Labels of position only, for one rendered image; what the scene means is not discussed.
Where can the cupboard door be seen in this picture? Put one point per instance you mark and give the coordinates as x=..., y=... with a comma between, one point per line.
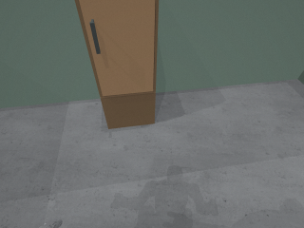
x=126, y=35

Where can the handle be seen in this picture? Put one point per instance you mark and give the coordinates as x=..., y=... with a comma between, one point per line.
x=94, y=35

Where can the robot left hand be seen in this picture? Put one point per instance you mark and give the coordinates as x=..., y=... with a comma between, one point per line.
x=56, y=223

